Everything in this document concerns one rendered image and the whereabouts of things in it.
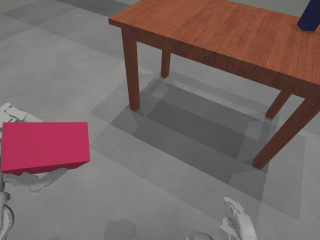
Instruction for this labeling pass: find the left robot forearm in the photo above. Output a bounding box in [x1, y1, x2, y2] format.
[0, 191, 15, 240]

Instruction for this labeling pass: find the left robot hand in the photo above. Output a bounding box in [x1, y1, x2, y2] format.
[0, 103, 68, 196]

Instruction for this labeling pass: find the right robot hand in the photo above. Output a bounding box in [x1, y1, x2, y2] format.
[219, 197, 258, 240]

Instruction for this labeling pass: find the sponge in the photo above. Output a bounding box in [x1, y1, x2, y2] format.
[0, 122, 90, 176]

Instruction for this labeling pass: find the table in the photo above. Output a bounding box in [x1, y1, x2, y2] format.
[108, 0, 320, 170]

